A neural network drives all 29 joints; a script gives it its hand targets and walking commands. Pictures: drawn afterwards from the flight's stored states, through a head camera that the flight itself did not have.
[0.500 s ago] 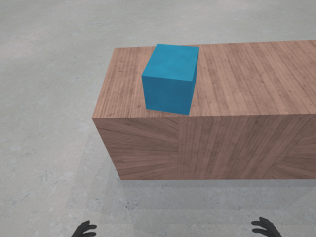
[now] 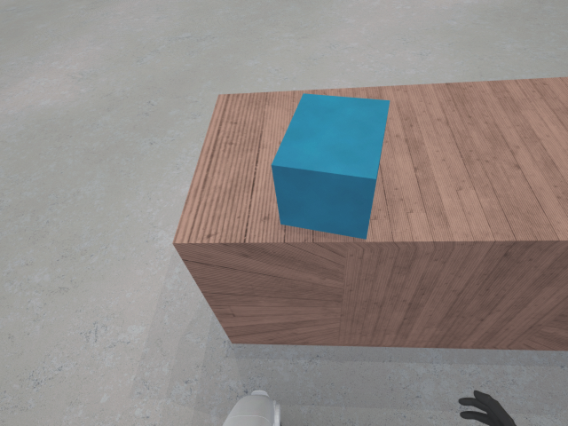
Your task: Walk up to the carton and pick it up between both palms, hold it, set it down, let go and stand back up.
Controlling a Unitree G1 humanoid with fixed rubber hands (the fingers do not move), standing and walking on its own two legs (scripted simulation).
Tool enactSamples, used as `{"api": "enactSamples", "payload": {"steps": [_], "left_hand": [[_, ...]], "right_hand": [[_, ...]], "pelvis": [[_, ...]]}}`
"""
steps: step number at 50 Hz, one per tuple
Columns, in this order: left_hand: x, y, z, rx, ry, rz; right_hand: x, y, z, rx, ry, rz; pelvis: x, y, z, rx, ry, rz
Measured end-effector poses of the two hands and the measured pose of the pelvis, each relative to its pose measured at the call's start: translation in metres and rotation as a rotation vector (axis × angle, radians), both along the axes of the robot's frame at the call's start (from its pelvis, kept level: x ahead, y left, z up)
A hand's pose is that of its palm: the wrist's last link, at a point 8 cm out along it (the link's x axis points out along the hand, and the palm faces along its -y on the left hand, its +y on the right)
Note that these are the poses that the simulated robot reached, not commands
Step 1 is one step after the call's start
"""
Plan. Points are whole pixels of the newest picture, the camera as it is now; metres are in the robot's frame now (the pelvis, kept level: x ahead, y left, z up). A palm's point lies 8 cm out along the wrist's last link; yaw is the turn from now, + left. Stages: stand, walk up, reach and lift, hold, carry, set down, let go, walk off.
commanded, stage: walk up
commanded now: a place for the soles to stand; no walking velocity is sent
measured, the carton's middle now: (333, 164) +0.62 -0.03 -0.04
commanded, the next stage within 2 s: none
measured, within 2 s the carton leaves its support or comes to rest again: neither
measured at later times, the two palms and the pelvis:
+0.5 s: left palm (172, 320) +0.29 +0.26 -0.09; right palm (503, 419) +0.17 -0.26 -0.13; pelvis +0.14 +0.01 -0.02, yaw -3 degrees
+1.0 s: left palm (162, 310) +0.31 +0.29 -0.10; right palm (452, 284) +0.35 -0.22 -0.06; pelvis +0.20 +0.03 +0.00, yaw +1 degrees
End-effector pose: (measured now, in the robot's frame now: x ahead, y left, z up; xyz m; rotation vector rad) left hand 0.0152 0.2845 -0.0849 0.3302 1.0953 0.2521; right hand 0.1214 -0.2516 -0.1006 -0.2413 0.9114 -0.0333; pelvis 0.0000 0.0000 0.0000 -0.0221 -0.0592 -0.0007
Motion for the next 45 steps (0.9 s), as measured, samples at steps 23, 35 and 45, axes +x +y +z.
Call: {"api": "enactSamples", "payload": {"steps": [23, 35, 45], "left_hand": [[0.275, -0.030, -0.005, -0.081, -0.260, -0.255], [0.256, 0.018, -0.006, -0.029, -0.148, -0.087], [0.281, 0.003, -0.016, -0.136, -0.163, -0.086]], "right_hand": [[0.024, -0.018, -0.027, -0.083, 0.171, -0.224], [0.158, 0.031, -0.015, -0.029, 0.017, -0.046], [0.213, 0.035, 0.024, -0.059, -0.083, -0.035]], "pelvis": [[0.132, 0.011, -0.021, 0.024, -0.024, -0.052], [0.167, 0.030, -0.014, 0.030, 0.007, -0.001], [0.192, 0.034, -0.002, 0.011, 0.017, 0.015]]}}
